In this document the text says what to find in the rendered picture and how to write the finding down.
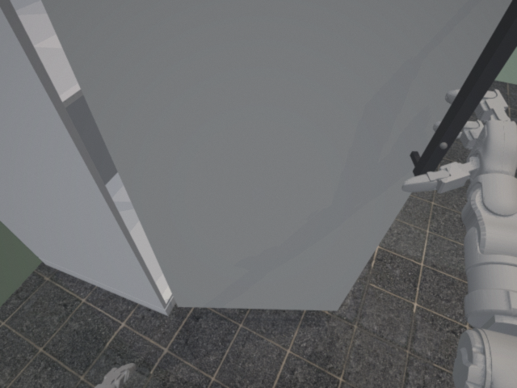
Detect right robot upper arm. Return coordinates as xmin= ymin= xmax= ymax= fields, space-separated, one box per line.
xmin=452 ymin=328 xmax=517 ymax=388

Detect handle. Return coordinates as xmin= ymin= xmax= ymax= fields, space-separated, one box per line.
xmin=410 ymin=0 xmax=517 ymax=176

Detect left robot hand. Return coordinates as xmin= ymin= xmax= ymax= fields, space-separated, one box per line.
xmin=95 ymin=363 xmax=136 ymax=388

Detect fridge door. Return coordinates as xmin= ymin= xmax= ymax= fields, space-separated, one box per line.
xmin=41 ymin=0 xmax=512 ymax=311

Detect right robot hand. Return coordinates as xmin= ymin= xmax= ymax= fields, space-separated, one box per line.
xmin=401 ymin=89 xmax=517 ymax=193

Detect right robot forearm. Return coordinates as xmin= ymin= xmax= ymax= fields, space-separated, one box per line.
xmin=461 ymin=173 xmax=517 ymax=336

